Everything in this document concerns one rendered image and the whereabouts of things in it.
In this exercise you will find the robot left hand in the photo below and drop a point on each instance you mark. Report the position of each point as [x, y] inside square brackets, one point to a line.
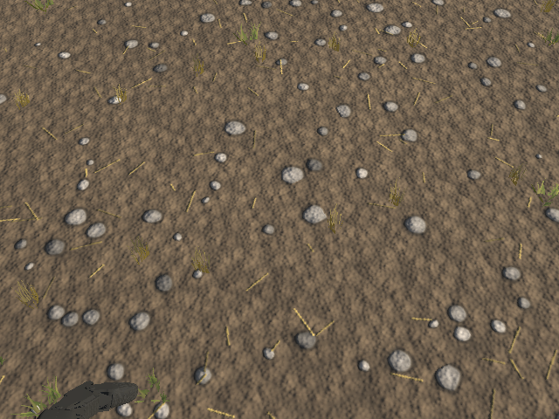
[87, 400]

